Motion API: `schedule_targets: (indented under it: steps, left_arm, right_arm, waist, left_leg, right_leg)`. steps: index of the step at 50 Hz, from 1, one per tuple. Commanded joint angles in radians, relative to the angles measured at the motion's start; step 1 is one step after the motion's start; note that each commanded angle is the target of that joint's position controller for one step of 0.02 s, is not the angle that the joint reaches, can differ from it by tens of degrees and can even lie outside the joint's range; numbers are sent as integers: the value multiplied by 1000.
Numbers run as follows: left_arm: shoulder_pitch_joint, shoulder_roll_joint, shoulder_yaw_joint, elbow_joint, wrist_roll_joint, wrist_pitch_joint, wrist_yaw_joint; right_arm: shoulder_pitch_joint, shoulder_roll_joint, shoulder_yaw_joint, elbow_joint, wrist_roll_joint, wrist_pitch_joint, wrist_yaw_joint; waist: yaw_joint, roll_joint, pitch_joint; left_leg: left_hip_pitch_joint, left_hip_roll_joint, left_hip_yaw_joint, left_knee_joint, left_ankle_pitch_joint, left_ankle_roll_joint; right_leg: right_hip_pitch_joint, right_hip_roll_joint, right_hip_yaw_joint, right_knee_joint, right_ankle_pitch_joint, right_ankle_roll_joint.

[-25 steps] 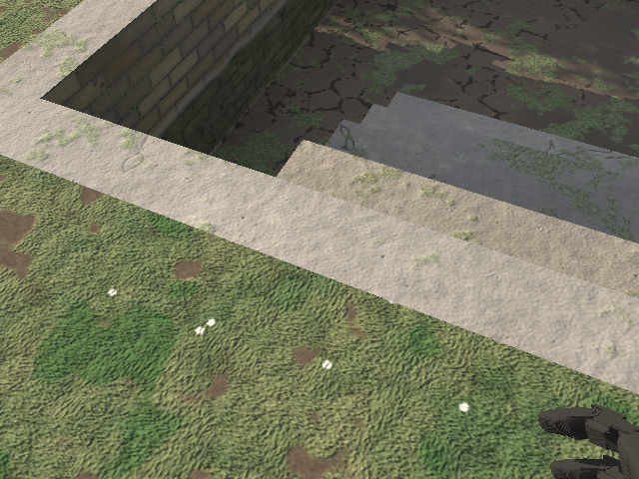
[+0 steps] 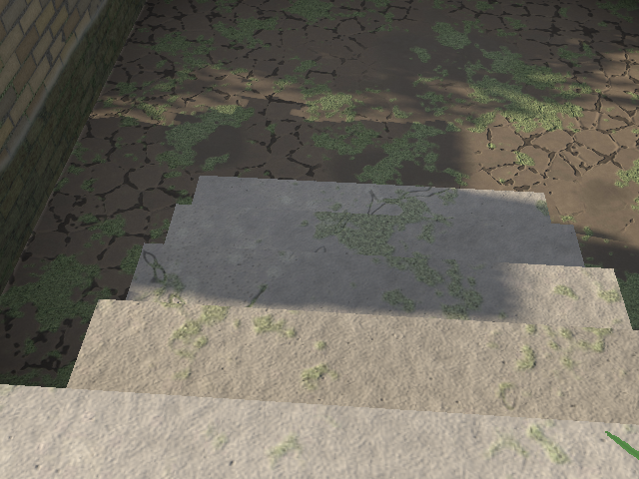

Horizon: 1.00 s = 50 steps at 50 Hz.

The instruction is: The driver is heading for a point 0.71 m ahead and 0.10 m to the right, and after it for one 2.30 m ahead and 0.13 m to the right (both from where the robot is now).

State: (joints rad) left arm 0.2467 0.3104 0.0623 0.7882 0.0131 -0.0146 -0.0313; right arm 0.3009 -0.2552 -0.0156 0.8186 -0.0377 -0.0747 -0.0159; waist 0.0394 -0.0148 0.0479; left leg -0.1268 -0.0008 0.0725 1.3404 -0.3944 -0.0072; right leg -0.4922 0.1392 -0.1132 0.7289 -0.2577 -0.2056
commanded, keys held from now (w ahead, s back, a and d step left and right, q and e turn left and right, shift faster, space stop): w+e+shift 0.54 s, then w+q+shift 0.46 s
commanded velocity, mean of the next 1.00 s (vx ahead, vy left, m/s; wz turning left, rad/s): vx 1.00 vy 0.00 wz -0.45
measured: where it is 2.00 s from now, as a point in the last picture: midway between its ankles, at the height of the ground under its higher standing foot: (420, 266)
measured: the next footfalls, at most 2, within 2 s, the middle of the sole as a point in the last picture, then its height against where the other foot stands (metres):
left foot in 0.34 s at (288, 446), level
right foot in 0.86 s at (471, 378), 0.18 m lower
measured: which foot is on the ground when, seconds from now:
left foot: up 0.00-0.32, down 0.34-0.84, up 0.86-1.00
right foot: down 0.00-0.34, up 0.36-0.84, down 0.86-1.00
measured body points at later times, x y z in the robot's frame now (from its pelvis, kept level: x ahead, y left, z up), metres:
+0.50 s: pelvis +0.46 +0.00 +0.02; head +0.47 +0.00 +0.47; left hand +0.73 +0.21 -0.06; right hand +0.39 -0.29 -0.09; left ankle +0.50 +0.12 -0.70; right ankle +0.34 -0.05 -0.59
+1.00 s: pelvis +0.82 -0.23 -0.16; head +0.86 -0.24 +0.29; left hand +0.99 -0.02 -0.30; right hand +0.69 -0.47 -0.30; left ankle +0.79 -0.03 -0.75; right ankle +0.76 -0.30 -0.88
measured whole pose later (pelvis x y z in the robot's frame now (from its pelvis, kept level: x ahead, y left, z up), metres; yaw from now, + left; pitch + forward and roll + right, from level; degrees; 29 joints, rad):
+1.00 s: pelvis +0.82 -0.23 -0.16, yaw -24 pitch +1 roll -1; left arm 0.28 0.23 0.05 0.93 0.03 -0.09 -0.01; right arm 0.40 -0.25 -0.05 0.92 -0.03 -0.02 -0.04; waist -0.07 0.02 0.06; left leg -0.48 0.08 -0.10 1.44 -0.39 0.07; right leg -0.30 0.01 -0.11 0.71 -0.41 -0.05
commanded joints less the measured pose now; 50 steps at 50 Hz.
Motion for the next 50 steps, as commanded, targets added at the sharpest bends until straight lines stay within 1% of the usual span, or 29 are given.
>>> schedule_targets:
  steps: [1,5,8,13,15,17,18,19,20,21,22,25,27,29,30,31,32,33,34,36,38,40,42,43,44,45,46,48,50]
  left_arm:
    - [210,166,58,6,2,4,29]
    - [142,127,33,-22,-10,-50,34]
    - [169,141,37,-23,-21,-62,33]
    - [237,177,56,-12,-28,-38,30]
    - [155,200,55,-42,-19,-38,34]
    - [-168,239,65,-135,-23,-66,35]
    - [-107,89,40,-145,-5,-79,30]
    - [143,-8,-2,-149,-12,-74,54]
    - [152,54,-2,-150,-13,-67,58]
    - [65,103,7,-139,19,-41,54]
    - [-5,125,18,-147,35,-16,37]
    - [-63,44,0,-198,15,47,0]
    - [-107,62,-2,-222,21,53,-15]
    - [-136,45,-8,-204,27,40,-29]
    - [-80,38,-4,-181,41,40,-29]
    - [-111,70,5,-182,47,35,-23]
    - [-230,44,-1,-209,60,12,-22]
    - [-386,68,1,-246,48,-13,-17]
    - [-463,49,-19,-263,36,-34,-23]
    - [-349,-7,-44,-198,18,-40,-50]
    - [-264,21,-40,-125,6,-20,-44]
    - [-210,63,-28,-77,38,-26,2]
    - [90,67,-17,6,55,-39,47]
    - [227,125,11,53,61,-44,50]
    - [260,176,11,64,54,-55,40]
    - [305,143,22,64,29,-57,24]
    - [286,119,31,70,23,-63,15]
    - [142,92,35,79,10,-91,33]
    - [97,45,21,104,5,-114,31]
  right_arm:
    - [-104,-128,-2,-205,-6,-68,6]
    - [-129,-105,17,-224,-39,18,16]
    - [-305,-78,35,-303,-19,20,29]
    - [-379,-60,44,-336,3,8,36]
    - [-217,-121,17,-288,4,-1,24]
    - [386,-260,-58,-140,0,-11,-3]
    - [414,-313,-72,-129,3,-16,-17]
    - [259,-269,-46,-178,-24,-4,-3]
    - [158,-241,-55,-222,-8,-4,0]
    - [64,-176,-41,-233,4,-9,-1]
    - [20,-132,-31,-220,1,-15,7]
    - [76,-146,-40,-133,19,-49,19]
    - [110,-166,-47,-102,35,-59,26]
    - [175,-171,-44,-61,28,-51,28]
    - [242,-214,-53,-27,13,-54,30]
    - [269,-211,-49,-20,11,-52,32]
    - [384,-173,-42,34,10,-56,17]
    - [452,-166,-37,52,7,-52,9]
    - [408,-160,-36,63,4,-51,0]
    - [244,-142,-24,20,36,-45,13]
    - [225,-176,-32,28,43,-32,6]
    - [308,-187,-31,84,15,3,-6]
    - [351,-171,-39,143,7,63,-34]
    - [263,-182,-61,121,32,66,-42]
    - [374,-79,-37,60,62,31,-40]
    - [418,-61,-24,76,82,10,-48]
    - [339,-80,-28,79,49,19,-50]
    - [224,-87,-49,52,-8,35,-27]
    - [114,-67,-62,32,-20,71,1]
  waist:
    - [3,99,-73]
    - [-87,99,27]
    - [-29,40,63]
    - [63,-51,-32]
    - [-25,-47,-121]
    - [-417,-66,-343]
    - [-369,220,-303]
    - [-107,358,-319]
    - [-107,321,-361]
    - [-89,143,-199]
    - [-80,57,-56]
    - [-18,87,44]
    - [-25,109,25]
    - [-54,55,9]
    - [-43,118,-11]
    - [-58,85,4]
    - [-110,84,30]
    - [-179,31,78]
    - [-149,36,104]
    - [-60,7,32]
    - [-41,19,45]
    - [-63,7,47]
    - [67,55,-56]
    - [139,-47,-100]
    - [6,-203,-219]
    - [37,-187,-352]
    - [60,-104,-307]
    - [-27,-105,-205]
    - [-82,-78,-9]
  left_leg:
    - [-713,44,-171,170,48,13]
    - [-515,122,-124,-113,40,-47]
    - [-456,109,-68,-418,310,-57]
    - [-327,-9,-44,-664,508,-20]
    - [-68,-77,-25,-625,457,-10]
    - [443,-10,-129,-561,409,19]
    - [494,215,-320,-741,157,10]
    - [511,445,-590,-663,680,1]
    - [421,462,-857,-903,332,116]
    - [221,416,-788,-996,68,176]
    - [44,353,-654,-1018,20,178]
    - [-135,289,-318,-992,378,134]
    - [-92,269,-205,-1054,483,123]
    - [-54,234,-122,-1052,614,127]
    - [20,276,-131,-970,715,140]
    - [71,254,-72,-925,779,134]
    - [236,251,-126,-892,588,113]
    - [305,209,-127,-908,447,119]
    - [212,179,-94,-929,371,108]
    - [-206,121,-53,-951,192,113]
    - [-215,137,-77,-889,156,135]
    - [6,98,-89,-597,396,132]
    - [9,81,-109,4,567,132]
    - [-251,-41,-94,438,-71,119]
    - [-580,-26,-198,524,-417,130]
    - [-751,11,-239,483,-294,119]
    - [-782,61,-192,401,-209,121]
    - [-687,133,-174,123,58,94]
    - [-520,158,-175,-102,137,49]
  right_leg:
    - [581,-352,819,-505,-116,-198]
    - [162,-179,548,-544,34,-142]
    - [99,-108,467,-552,269,-106]
    - [287,-115,484,-447,648,-39]
    - [260,-114,478,-306,906,3]
    - [69,-100,462,298,1002,80]
    - [-78,45,357,679,-74,90]
    - [-177,-38,322,826,-355,82]
    - [-282,-41,258,861,-201,95]
    - [-297,-108,234,822,-74,97]
    - [-271,-140,224,750,-35,100]
    - [-246,-214,241,596,34,112]
    - [-246,-228,197,446,137,113]
    - [-207,-190,201,305,198,104]
    - [-220,-188,205,360,231,80]
    - [-264,-151,134,360,261,58]
    - [-446,-177,254,298,388,38]
    - [-570,-127,212,172,379,33]
    - [-453,-160,163,14,540,46]
    - [128,-173,55,-104,906,60]
    - [273,-182,66,-124,886,106]
    - [255,-170,73,-275,697,134]
    - [501,-237,151,-482,743,121]
    - [739,-358,270,-449,854,49]
    - [1046,-475,238,67,1518,115]
    - [1191,-573,372,92,1440,61]
    - [1050,-548,393,-31,1090,59]
    - [644,-528,395,-184,425,3]
    - [231,-516,355,-220,438,-11]
Keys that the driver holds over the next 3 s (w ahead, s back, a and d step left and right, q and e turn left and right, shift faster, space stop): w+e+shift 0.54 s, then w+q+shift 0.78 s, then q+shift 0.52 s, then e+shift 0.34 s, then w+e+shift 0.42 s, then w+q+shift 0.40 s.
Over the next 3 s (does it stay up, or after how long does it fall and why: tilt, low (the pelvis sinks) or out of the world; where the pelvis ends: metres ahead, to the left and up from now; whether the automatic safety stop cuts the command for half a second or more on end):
stays up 1.73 -0.37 -0.60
